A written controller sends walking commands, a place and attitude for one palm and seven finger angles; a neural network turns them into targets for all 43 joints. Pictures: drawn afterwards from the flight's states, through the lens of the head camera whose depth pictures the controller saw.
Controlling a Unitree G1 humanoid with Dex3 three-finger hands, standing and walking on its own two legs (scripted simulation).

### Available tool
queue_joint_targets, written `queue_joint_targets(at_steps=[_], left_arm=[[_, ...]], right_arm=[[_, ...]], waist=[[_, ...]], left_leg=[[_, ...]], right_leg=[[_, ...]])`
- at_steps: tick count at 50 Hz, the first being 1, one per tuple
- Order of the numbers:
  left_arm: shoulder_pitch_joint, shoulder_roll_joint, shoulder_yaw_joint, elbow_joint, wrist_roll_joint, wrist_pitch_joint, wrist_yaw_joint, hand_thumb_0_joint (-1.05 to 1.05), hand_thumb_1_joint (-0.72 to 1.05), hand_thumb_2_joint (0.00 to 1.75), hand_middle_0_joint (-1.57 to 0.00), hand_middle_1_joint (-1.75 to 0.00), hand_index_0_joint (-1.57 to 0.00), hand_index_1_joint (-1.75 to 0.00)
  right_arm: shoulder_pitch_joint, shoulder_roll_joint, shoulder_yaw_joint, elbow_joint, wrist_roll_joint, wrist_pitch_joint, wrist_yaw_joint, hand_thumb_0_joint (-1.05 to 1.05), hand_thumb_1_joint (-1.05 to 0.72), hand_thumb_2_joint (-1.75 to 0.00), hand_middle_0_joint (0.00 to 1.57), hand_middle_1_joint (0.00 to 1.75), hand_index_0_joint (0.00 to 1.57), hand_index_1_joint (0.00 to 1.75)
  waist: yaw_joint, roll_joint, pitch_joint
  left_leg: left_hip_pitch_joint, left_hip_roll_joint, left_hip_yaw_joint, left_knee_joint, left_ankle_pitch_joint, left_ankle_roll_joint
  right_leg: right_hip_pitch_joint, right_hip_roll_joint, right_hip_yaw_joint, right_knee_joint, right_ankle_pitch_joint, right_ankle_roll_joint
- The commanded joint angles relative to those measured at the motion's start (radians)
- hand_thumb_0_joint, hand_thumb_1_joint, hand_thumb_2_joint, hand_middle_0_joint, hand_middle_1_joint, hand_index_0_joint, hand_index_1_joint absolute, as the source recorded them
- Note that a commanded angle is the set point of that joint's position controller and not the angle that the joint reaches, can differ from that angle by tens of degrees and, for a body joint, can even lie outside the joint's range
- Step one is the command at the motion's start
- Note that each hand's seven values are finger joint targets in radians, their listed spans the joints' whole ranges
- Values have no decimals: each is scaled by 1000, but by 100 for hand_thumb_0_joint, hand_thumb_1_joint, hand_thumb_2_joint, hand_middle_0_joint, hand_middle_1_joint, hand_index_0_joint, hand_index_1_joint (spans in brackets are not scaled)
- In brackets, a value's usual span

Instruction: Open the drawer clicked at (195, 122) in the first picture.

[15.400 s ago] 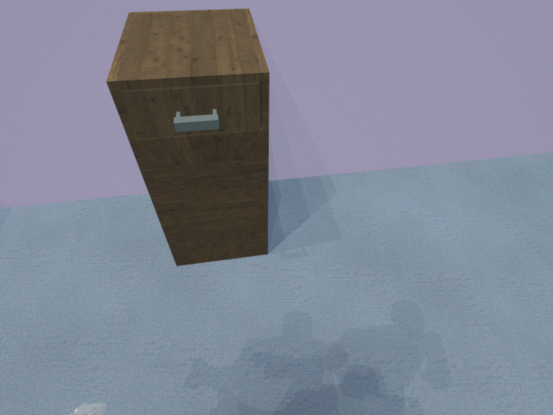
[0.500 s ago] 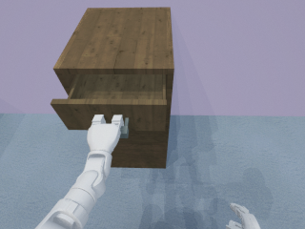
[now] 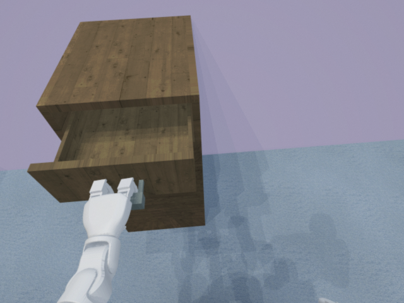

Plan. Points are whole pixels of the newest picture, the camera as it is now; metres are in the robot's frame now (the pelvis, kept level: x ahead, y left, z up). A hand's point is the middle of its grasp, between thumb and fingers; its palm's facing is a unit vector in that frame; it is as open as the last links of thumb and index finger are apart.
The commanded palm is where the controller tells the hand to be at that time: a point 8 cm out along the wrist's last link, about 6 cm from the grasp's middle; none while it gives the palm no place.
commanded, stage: pull the drawer open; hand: left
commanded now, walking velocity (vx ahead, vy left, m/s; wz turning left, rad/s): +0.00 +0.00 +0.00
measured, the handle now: (119, 193) +0.35 +0.19 -0.01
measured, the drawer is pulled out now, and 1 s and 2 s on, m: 0.17 0.30 0.29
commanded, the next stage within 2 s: open the thumb to release the handle in 0.74 s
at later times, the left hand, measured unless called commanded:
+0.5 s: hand (111, 285) +0.18 +0.17 -0.02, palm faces -0.01 -0.17 -0.99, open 6.2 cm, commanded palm +0.12 +0.18 +0.03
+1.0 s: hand (110, 288) +0.17 +0.17 -0.02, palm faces +0.04 -0.11 -0.99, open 6.5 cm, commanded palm +0.15 +0.19 +0.03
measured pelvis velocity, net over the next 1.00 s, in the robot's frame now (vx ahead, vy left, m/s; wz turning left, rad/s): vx -0.02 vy -0.02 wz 0.04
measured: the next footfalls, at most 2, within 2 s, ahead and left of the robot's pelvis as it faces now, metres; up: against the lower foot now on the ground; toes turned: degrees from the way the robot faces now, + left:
none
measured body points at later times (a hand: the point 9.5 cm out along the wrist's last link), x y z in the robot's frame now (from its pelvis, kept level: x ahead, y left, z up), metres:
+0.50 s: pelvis +0.00 -0.01 -0.01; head +0.03 -0.04 +0.44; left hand +0.17 +0.18 +0.03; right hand +0.25 -0.19 -0.09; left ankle -0.01 +0.12 -0.71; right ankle -0.04 -0.09 -0.71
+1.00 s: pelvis -0.02 -0.02 -0.02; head +0.02 -0.06 +0.42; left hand +0.16 +0.18 +0.03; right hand +0.17 -0.25 -0.14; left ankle -0.01 +0.12 -0.71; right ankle -0.04 -0.09 -0.71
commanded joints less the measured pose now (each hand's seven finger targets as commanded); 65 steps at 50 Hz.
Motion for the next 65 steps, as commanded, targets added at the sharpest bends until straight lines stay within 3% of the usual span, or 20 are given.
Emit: queue_joint_targets(at_steps=[1, 4, 14, 19, 21, 28, 30, 32, 35, 41, 42, 43, 44, 48, 51, 52, 55, 58, 62, 65], left_arm=[[119, 78, 52, -269, -20, 21, 49, 0, 90, 90, -40, -135, -40, -135], [235, 61, 35, -306, -21, 25, 51, 0, 90, 90, -40, -135, -40, -135], [401, 39, 1, -462, 17, -17, 61, 0, 90, 90, -40, -135, -40, -135], [542, 69, 40, -513, 24, -64, 64, 0, 90, 90, -40, -135, -40, -135], [540, 67, 27, -561, 35, -78, 68, 0, 90, 90, -40, -135, -40, -135], [712, 85, 59, -610, 27, -113, 84, 0, 90, 90, -40, -135, -40, -135], [784, 125, 105, -617, 16, -122, 86, 0, 90, 90, -40, -135, -40, -135], [751, 109, 82, -633, 23, -117, 88, 0, 90, 90, -40, -135, -40, -135], [779, 143, 133, -628, 13, -115, 99, 0, 90, 90, -40, -135, -40, -135], [793, 149, 141, -625, 3, -115, 107, 0, 90, 90, -40, -135, -40, -135], [420, 148, 109, -595, 35, -92, 120, 0, 90, 90, -40, -135, -40, -135], [382, 164, 152, -604, 41, -92, 132, 0, 83, 87, -40, -134, -40, -134], [471, 163, 169, -533, 43, -84, 144, 0, 76, 84, -39, -134, -39, -134], [391, 147, 134, -514, 4, -39, 130, 0, 48, 72, -37, -130, -37, -130], [357, 157, 129, -468, 1, -19, 107, 0, 27, 63, -35, -128, -35, -128], [355, 143, 111, -440, -2, -13, 97, 0, 20, 60, -35, -127, -35, -127], [300, 160, 114, -429, 6, -12, 71, 0, -1, 51, -33, -125, -33, -125], [243, 154, 95, -400, 5, -19, 46, 0, -22, 42, -32, -123, -32, -123], [246, 133, 77, -396, 5, -45, 32, 0, -50, 30, -30, -120, -30, -120], [273, 148, 107, -378, 2, -63, 29, 0, -50, 30, -30, -120, -30, -120]], right_arm=[[-154, -89, -15, -185, 0, -63, 17, 0, -90, -90, 20, 30, 20, 30], [-180, -82, -8, -198, -1, -70, 26, 0, -90, -90, 20, 30, 20, 30], [-251, -61, 18, -244, -15, -80, 54, 0, -90, -90, 20, 30, 20, 30], [-272, -47, 35, -263, -21, -87, 64, 0, -90, -90, 20, 30, 20, 30], [-279, -49, 38, -270, -29, -87, 74, 0, -90, -90, 20, 30, 20, 30], [-282, -42, 45, -301, -39, -94, 85, 0, -90, -90, 20, 30, 20, 30], [-280, -39, 50, -304, -37, -97, 85, 0, -90, -90, 20, 30, 20, 30], [-278, -42, 49, -306, -39, -95, 86, 0, -90, -90, 20, 30, 20, 30], [-266, -43, 46, -306, -37, -96, 80, 0, -90, -90, 20, 30, 20, 30], [-258, -48, 41, -296, -42, -103, 75, 0, -90, -90, 20, 30, 20, 30], [-259, -72, 30, -249, -50, -85, 56, 0, -90, -90, 20, 30, 20, 30], [-252, -60, 19, -250, -55, -91, 44, 0, -90, -90, 20, 30, 20, 30], [-239, -57, 17, -249, -48, -101, 32, 0, -90, -90, 20, 30, 20, 30], [-250, -62, 18, -230, -34, -97, 9, 0, -90, -90, 20, 30, 20, 30], [-268, -60, 29, -217, -24, -95, -11, 0, -90, -90, 20, 30, 20, 30], [-272, -58, 29, -215, -18, -96, -20, 0, -90, -90, 20, 30, 20, 30], [-281, -58, 37, -210, -15, -96, -31, 0, -90, -90, 20, 30, 20, 30], [-288, -52, 46, -205, -15, -99, -41, 0, -90, -90, 20, 30, 20, 30], [-282, -47, 42, -209, -18, -104, -38, 0, -90, -90, 20, 30, 20, 30], [-284, -48, 42, -207, -20, -106, -34, 0, -90, -90, 20, 30, 20, 30]], waist=[[85, -39, -243], [87, -73, -200], [102, -67, -171], [121, -85, -141], [120, -40, -150], [136, -62, -129], [147, -78, -141], [136, -45, -129], [140, -66, -145], [140, -89, -170], [46, -98, -106], [80, -86, -147], [92, -71, -149], [87, -111, -181], [96, -142, -157], [88, -151, -103], [97, -102, -98], [97, -109, -65], [100, -89, -70], [106, -106, -68]], left_leg=[[195, -65, -24, -29, 417, 25], [191, -65, -30, -19, 422, 23], [224, -59, -53, 20, 446, 22], [190, -68, -55, 43, 425, 19], [204, -66, -59, 57, 428, 19], [143, -79, -61, 93, 321, 17], [113, -82, -62, 94, 319, 13], [96, -84, -57, 99, 292, 14], [70, -83, -58, 101, 286, 12], [51, -88, -54, 113, 262, 10], [20, -85, -63, 122, 193, 19], [38, -86, -52, 129, 172, 17], [37, -87, -48, 121, 174, 21], [56, -90, -40, 92, 166, 24], [54, -92, -35, 63, 137, 25], [38, -93, -35, 54, 113, 28], [70, -94, -34, 28, 101, 28], [74, -96, -35, 22, 81, 29], [99, -93, -43, 9, 98, 30], [85, -94, -47, 11, 110, 26]], right_leg=[[164, -1, 3, -54, 615, 4], [149, 0, -3, -47, 621, 7], [85, 2, -3, -14, 571, 6], [79, 1, 18, 4, 601, 5], [46, 2, 30, 13, 570, 0], [9, -1, 58, 27, 509, -3], [47, -9, 79, 35, 572, -3], [31, -13, 79, 40, 559, -2], [54, -13, 85, 47, 581, -3], [52, -26, 110, 55, 615, 5], [-38, -29, 96, 41, 525, 10], [-33, -35, 109, 24, 464, 15], [-1, -25, 82, 26, 467, 12], [44, -35, 76, -7, 464, 24], [62, -39, 78, -41, 406, 31], [61, -42, 83, -63, 382, 33], [57, -39, 83, -95, 276, 26], [40, -45, 97, -129, 196, 32], [47, -40, 82, -122, 213, 25], [65, -44, 87, -118, 268, 27]])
